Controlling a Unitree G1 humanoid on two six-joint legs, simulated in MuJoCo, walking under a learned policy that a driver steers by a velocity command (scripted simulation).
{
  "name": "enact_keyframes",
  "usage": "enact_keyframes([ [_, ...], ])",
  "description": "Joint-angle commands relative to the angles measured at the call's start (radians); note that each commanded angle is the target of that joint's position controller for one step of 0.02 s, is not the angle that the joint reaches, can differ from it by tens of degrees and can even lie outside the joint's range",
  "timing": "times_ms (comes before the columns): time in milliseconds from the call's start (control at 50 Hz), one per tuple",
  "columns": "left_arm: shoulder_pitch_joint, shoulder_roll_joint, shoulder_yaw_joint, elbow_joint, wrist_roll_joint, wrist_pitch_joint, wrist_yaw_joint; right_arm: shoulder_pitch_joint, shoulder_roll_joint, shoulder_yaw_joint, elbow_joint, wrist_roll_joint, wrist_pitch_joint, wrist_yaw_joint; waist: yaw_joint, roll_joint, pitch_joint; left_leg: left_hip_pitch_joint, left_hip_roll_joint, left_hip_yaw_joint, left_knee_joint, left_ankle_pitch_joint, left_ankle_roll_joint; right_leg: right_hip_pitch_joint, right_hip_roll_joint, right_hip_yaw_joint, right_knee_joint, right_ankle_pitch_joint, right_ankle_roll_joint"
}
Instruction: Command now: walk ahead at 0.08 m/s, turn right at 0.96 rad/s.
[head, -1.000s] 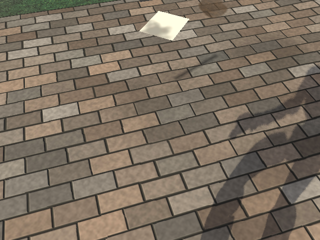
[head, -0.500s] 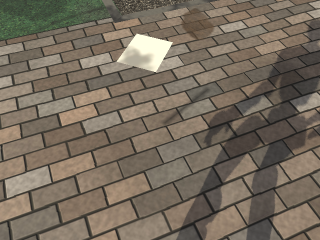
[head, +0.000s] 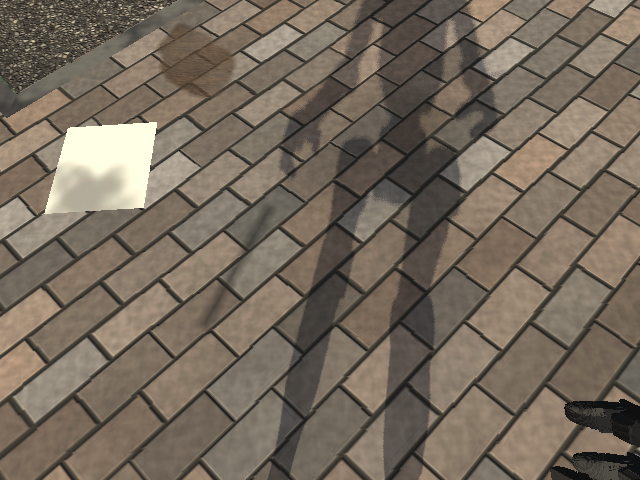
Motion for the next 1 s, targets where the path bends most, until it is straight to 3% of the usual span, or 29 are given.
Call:
enact_keyframes([
  [20, -0.035, 0.185, 0.06, -0.095, -0.006, 0.011, 0.029, 0.058, -0.088, -0.032, -0.026, 0.01, 0.004, -0.008, -0.049, -0.06, -0.246, 0.04, -0.035, 0.026, -0.078, 0.082, -0.027, 0.171, -0.228, 0.328, -0.104, 0.051, -0.086],
  [140, -0.053, 0.17, 0.063, -0.108, 0.0, 0.027, 0.016, 0.02, -0.106, -0.044, -0.035, 0.012, -0.027, 0.001, -0.015, -0.162, -0.203, 0.138, -0.05, 0.015, -0.312, 0.094, -0.014, 0.18, -0.199, 0.411, -0.056, -0.005, -0.063],
  [200, -0.088, 0.159, 0.059, -0.122, -0.003, 0.03, 0.007, 0.087, -0.137, -0.062, -0.012, 0.016, -0.043, 0.014, -0.038, -0.19, -0.217, 0.272, -0.033, 0.03, -0.507, 0.148, 0.01, 0.192, -0.182, 0.454, 0.009, 0.03, -0.035],
  [220, -0.092, 0.141, 0.051, -0.121, -0.01, 0.03, 0.005, 0.122, -0.141, -0.067, 0.002, 0.014, -0.046, 0.016, -0.052, -0.161, -0.224, 0.357, 0.0, 0.042, -0.623, 0.271, 0.03, 0.167, -0.151, 0.422, 0.07, -0.051, -0.008],
  [240, -0.009, 0.085, 0.033, -0.103, -0.004, 0.03, 0.0, 0.109, -0.172, -0.071, -0.008, 0.004, -0.039, 0.014, -0.008, -0.016, -0.268, 0.485, 0.159, -0.08, -0.654, 0.339, 0.1, 0.096, -0.081, 0.326, 0.215, -0.387, 0.033],
  [260, 0.036, 0.083, 0.028, -0.11, -0.002, 0.028, -0.001, 0.08, -0.229, -0.074, -0.032, -0.02, -0.022, 0.008, 0.033, 0.199, -0.228, 0.531, 0.328, -0.284, -0.651, 0.546, 0.235, -0.07, 0.053, 0.136, 0.391, -0.62, 0.088],
  [280, 0.024, 0.177, 0.052, -0.116, 0.009, 0.014, -0.005, 0.121, -0.213, -0.077, -0.023, -0.035, -0.021, 0.01, 0.007, 0.241, -0.212, 0.47, 0.421, -0.435, -0.677, 0.488, 0.342, -0.152, 0.005, 0.094, 0.602, -0.597, 0.135],
  [300, 0.009, 0.228, 0.066, -0.09, 0.008, 0.013, -0.004, 0.097, -0.167, -0.064, -0.037, -0.018, -0.019, 0.007, 0.0, 0.158, -0.189, 0.442, 0.378, -0.354, -0.658, 0.403, 0.332, -0.156, -0.045, 0.078, 0.687, -0.516, 0.158],
  [320, -0.006, 0.219, 0.065, -0.067, 0.006, 0.021, -0.001, 0.082, -0.137, -0.053, -0.041, -0.004, -0.011, 0.002, -0.011, 0.107, -0.168, 0.426, 0.304, -0.244, -0.648, 0.317, 0.287, -0.158, -0.059, 0.062, 0.721, -0.448, 0.171],
  [360, -0.017, 0.135, 0.034, -0.056, 0.016, 0.029, 0.005, 0.106, -0.121, -0.033, -0.028, 0.011, 0.0, 0.0, -0.033, 0.09, -0.145, 0.397, 0.241, -0.192, -0.66, 0.28, 0.264, -0.142, -0.053, 0.038, 0.77, -0.408, 0.193],
  [400, -0.028, 0.052, -0.001, -0.054, 0.026, 0.021, -0.001, 0.108, -0.066, -0.005, -0.01, 0.004, 0.005, 0.009, -0.021, 0.113, -0.15, 0.378, 0.165, -0.124, -0.683, 0.196, 0.231, -0.051, -0.102, -0.026, 0.575, -0.392, 0.204],
  [420, -0.043, 0.036, -0.008, -0.057, 0.034, 0.015, -0.003, 0.103, -0.078, -0.009, -0.011, 0.012, 0.013, 0.013, -0.025, 0.156, -0.14, 0.383, 0.134, -0.111, -0.689, 0.179, 0.221, -0.02, -0.127, -0.091, 0.443, -0.398, 0.213],
  [440, -0.081, 0.046, -0.005, -0.061, 0.032, 0.009, -0.001, 0.124, -0.13, -0.027, -0.015, 0.02, 0.024, 0.013, -0.053, 0.196, -0.122, 0.393, 0.122, -0.131, -0.682, 0.194, 0.227, -0.002, -0.125, -0.126, 0.348, -0.414, 0.218],
  [460, -0.107, 0.064, 0.002, -0.06, 0.022, 0.002, 0.002, 0.167, -0.187, -0.047, -0.013, 0.021, 0.032, 0.011, -0.082, 0.214, -0.123, 0.425, 0.137, -0.175, -0.671, 0.213, 0.241, 0.0, -0.111, -0.131, 0.29, -0.431, 0.217],
  [480, -0.108, 0.078, 0.008, -0.052, 0.011, -0.003, 0.005, 0.197, -0.212, -0.056, -0.013, 0.02, 0.035, 0.009, -0.094, 0.213, -0.142, 0.463, 0.158, -0.223, -0.662, 0.224, 0.253, 0.008, -0.103, -0.115, 0.239, -0.422, 0.212],
  [540, -0.069, 0.088, 0.017, -0.018, -0.005, -0.018, 0.011, 0.203, -0.208, -0.064, -0.022, 0.038, 0.037, 0.006, -0.075, 0.207, -0.178, 0.515, 0.183, -0.335, -0.658, 0.258, 0.258, 0.055, -0.091, -0.074, 0.074, -0.34, 0.178],
  [580, -0.007, 0.086, 0.022, 0.02, -0.006, -0.03, 0.007, 0.179, -0.192, -0.068, -0.03, 0.06, 0.044, -0.004, -0.033, 0.196, -0.202, 0.459, 0.149, -0.328, -0.635, 0.255, 0.221, 0.193, -0.095, -0.082, -0.113, -0.199, 0.137],
  [600, 0.02, 0.108, 0.03, 0.036, -0.002, -0.033, 0.006, 0.186, -0.172, -0.066, -0.033, 0.063, 0.046, -0.011, -0.029, 0.178, -0.23, 0.369, 0.116, -0.295, -0.605, 0.209, 0.181, 0.323, -0.148, -0.07, -0.15, -0.119, 0.113],
  [620, 0.046, 0.155, 0.041, 0.041, 0.018, -0.031, 0.009, 0.181, -0.132, -0.057, -0.048, 0.058, 0.044, -0.014, -0.026, 0.061, -0.252, 0.223, 0.062, -0.204, -0.491, 0.098, 0.13, 0.434, -0.284, 0.028, -0.137, -0.079, 0.047],
  [640, 0.008, 0.203, 0.054, 0.047, 0.053, -0.025, 0.001, 0.17, -0.109, -0.052, -0.08, 0.056, 0.036, -0.009, -0.046, -0.23, -0.18, 0.031, -0.07, 0.013, -0.325, -0.109, 0.078, 0.397, -0.457, 0.207, -0.165, 0.128, -0.077],
  [660, -0.079, 0.145, 0.039, 0.012, 0.076, -0.03, 0.002, 0.225, -0.175, -0.077, -0.056, 0.043, 0.03, -0.006, -0.059, -0.218, -0.169, 0.002, -0.029, 0.057, -0.085, -0.249, 0.033, 0.352, -0.556, 0.217, -0.153, 0.319, -0.144],
  [680, -0.126, 0.092, 0.022, -0.006, 0.068, -0.033, 0.01, 0.255, -0.201, -0.092, -0.032, 0.043, 0.034, -0.001, -0.08, -0.155, -0.169, 0.009, -0.002, 0.07, 0.051, -0.222, 0.017, 0.33, -0.529, 0.139, -0.135, 0.384, -0.128],
  [720, -0.172, 0.066, 0.013, -0.006, 0.028, -0.039, 0.023, 0.29, -0.156, -0.086, -0.014, 0.037, 0.061, -0.001, -0.095, -0.126, -0.143, -0.048, 0.029, 0.097, 0.167, -0.112, -0.02, 0.348, -0.448, -0.001, -0.098, 0.415, -0.073],
  [760, -0.14, 0.08, 0.018, 0.009, 0.022, -0.032, 0.029, 0.246, -0.107, -0.065, -0.046, 0.041, 0.069, 0.013, -0.063, -0.133, -0.113, -0.085, 0.063, 0.158, 0.143, -0.043, -0.047, 0.353, -0.414, -0.087, -0.101, 0.459, -0.076],
  [840, -0.082, 0.131, 0.037, 0.028, 0.031, -0.008, 0.027, 0.148, -0.081, -0.04, -0.128, 0.042, 0.062, 0.047, 0.001, -0.139, -0.128, -0.039, 0.109, 0.227, -0.052, 0.002, -0.05, 0.394, -0.44, -0.148, -0.101, 0.403, -0.1],
  [900, -0.098, 0.178, 0.055, 0.031, 0.014, -0.01, 0.007, 0.165, -0.104, -0.046, -0.153, 0.04, 0.066, 0.06, -0.012, -0.146, -0.141, 0.092, 0.096, 0.288, -0.182, 0.012, -0.011, 0.337, -0.465, -0.208, -0.075, 0.416, -0.082],
  [960, -0.11, 0.172, 0.059, 0.043, -0.022, -0.036, -0.017, 0.222, -0.13, -0.066, -0.158, 0.036, 0.087, 0.056, -0.056, -0.139, -0.159, 0.253, 0.054, 0.315, -0.36, 0.064, 0.052, 0.287, -0.467, -0.259, 0.053, 0.417, -0.026],
  [980, -0.085, 0.15, 0.051, 0.063, -0.031, -0.047, -0.024, 0.293, -0.151, -0.08, -0.141, 0.026, 0.086, 0.044, -0.098, -0.082, -0.194, 0.424, 0.017, 0.296, -0.495, 0.18, 0.094, 0.206, -0.42, -0.297, 0.186, 0.419, 0.017],
  [1000, -0.04, 0.117, 0.036, 0.068, -0.008, -0.059, -0.03, 0.376, -0.236, -0.103, -0.135, 0.021, 0.081, 0.022, -0.125, 0.092, -0.268, 0.694, 0.127, 0.111, -0.547, 0.616, 0.162, -0.006, -0.344, -0.339, 0.399, 0.147, 0.104],
])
